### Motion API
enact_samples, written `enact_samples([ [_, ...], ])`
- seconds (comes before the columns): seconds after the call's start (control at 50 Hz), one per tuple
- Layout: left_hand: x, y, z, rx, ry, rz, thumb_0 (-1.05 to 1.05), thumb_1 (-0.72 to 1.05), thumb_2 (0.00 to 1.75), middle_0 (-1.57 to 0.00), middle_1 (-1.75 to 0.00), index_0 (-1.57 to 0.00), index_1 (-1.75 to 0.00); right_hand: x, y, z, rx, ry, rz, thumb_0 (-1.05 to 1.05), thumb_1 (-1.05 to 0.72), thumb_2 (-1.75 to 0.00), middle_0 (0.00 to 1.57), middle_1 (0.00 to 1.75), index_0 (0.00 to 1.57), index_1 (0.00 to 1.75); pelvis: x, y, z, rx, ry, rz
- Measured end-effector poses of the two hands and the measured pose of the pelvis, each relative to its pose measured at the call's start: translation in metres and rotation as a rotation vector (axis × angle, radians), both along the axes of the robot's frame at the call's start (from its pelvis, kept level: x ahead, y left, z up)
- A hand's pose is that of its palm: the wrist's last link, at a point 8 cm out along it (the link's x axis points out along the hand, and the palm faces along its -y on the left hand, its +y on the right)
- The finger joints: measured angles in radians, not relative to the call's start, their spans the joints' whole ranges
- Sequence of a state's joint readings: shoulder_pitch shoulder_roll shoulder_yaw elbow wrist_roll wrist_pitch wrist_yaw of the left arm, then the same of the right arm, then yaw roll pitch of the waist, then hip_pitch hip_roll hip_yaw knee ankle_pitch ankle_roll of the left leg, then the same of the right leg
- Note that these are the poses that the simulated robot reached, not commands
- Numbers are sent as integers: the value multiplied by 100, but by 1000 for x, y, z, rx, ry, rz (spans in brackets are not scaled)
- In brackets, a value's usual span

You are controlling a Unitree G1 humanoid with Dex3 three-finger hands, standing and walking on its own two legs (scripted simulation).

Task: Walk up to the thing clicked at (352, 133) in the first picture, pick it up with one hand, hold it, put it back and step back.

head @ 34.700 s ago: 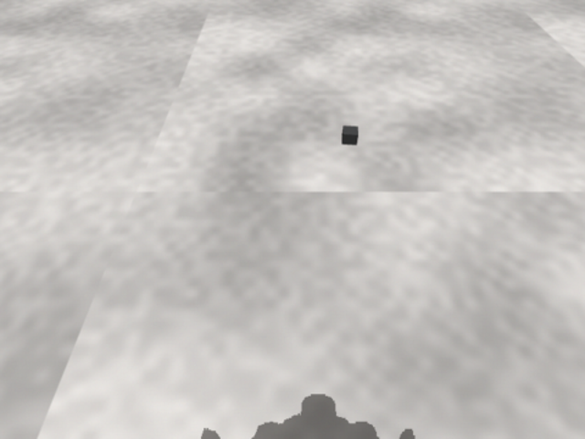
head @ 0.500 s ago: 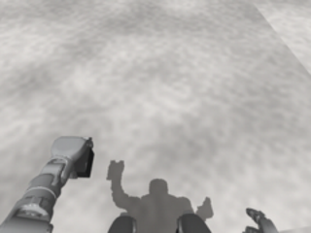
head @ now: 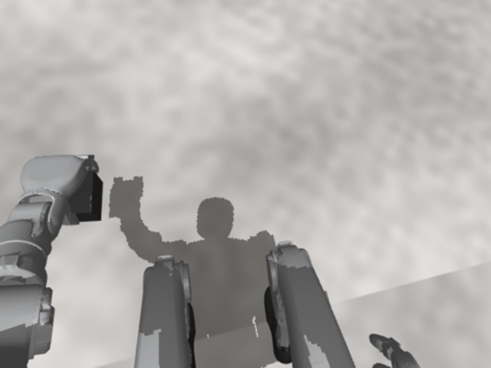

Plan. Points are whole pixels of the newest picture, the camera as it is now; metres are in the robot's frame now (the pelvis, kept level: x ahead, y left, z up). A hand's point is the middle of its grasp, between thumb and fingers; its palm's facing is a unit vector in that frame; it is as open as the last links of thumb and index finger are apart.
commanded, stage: crouch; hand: left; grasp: from above
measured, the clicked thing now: (73, 197) +0.43 +0.29 -0.17
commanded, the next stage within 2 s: lower in 0.94 s
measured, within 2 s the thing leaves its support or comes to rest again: neither
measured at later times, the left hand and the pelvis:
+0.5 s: hand (84, 201) +0.44 +0.30 -0.25, palm faces -0.47 +0.00 -0.89, open 10.7 cm; pelvis -0.01 +0.00 -0.10, yaw -3 degrees
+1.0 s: hand (91, 203) +0.45 +0.30 -0.31, palm faces -0.46 +0.00 -0.89, open 10.7 cm; pelvis -0.02 +0.00 -0.16, yaw -4 degrees
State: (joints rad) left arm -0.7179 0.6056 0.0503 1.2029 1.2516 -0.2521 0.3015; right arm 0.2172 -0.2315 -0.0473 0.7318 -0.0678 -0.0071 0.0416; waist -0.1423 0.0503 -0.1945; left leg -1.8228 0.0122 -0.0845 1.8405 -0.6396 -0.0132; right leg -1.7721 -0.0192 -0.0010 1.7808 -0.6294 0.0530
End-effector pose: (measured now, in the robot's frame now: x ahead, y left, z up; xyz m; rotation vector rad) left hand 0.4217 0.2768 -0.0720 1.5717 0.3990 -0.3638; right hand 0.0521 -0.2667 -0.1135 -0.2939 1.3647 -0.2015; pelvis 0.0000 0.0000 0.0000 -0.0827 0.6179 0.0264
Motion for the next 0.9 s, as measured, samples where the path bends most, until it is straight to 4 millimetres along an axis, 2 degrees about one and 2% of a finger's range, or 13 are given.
enact_samples([
  [0.14, 8, 9, -53, -16, -19, 1, 0, -6, 54, -62, -53, -64, -50, 11, -6, -39, -4, 20, 69, 1, -90, -90, 21, 30, 20, 30, -1, -3, -43, -16, 30, -3],
  [0.3, 18, 16, -92, -10, -25, 20, 0, -6, 53, -63, -52, -65, -49, 21, -16, -66, -21, 22, 107, 1, -90, -90, 21, 30, 20, 30, -4, -4, -75, -29, 30, -10],
  [0.42, 23, 19, -113, -12, -9, 25, 0, -6, 50, -64, -51, -66, -48, 16, -18, -79, -28, 42, 109, 0, -90, -90, 21, 30, 20, 30, -6, -3, -92, -37, 25, -16],
  [0.56, 25, 22, -133, -21, 4, 16, 0, -5, 47, -64, -50, -67, -48, -2, -17, -93, -24, 88, 102, 0, -90, -90, 21, 30, 20, 30, -9, -2, -110, -43, 14, -20],
  [0.74, 28, 24, -155, -28, -1, 3, 0, -5, 47, -64, -50, -67, -47, -25, -13, -112, -19, 133, 91, 0, -90, -90, 21, 30, 20, 30, -14, 0, -134, -51, -4, -24],
  [0.9, 33, 25, -172, -28, -7, 4, 0, -6, 48, -65, -50, -68, -47, -34, -9, -126, -16, 153, 93, 0, -90, -90, 21, 30, 20, 30, -16, 1, -149, -58, -11, -29],
])
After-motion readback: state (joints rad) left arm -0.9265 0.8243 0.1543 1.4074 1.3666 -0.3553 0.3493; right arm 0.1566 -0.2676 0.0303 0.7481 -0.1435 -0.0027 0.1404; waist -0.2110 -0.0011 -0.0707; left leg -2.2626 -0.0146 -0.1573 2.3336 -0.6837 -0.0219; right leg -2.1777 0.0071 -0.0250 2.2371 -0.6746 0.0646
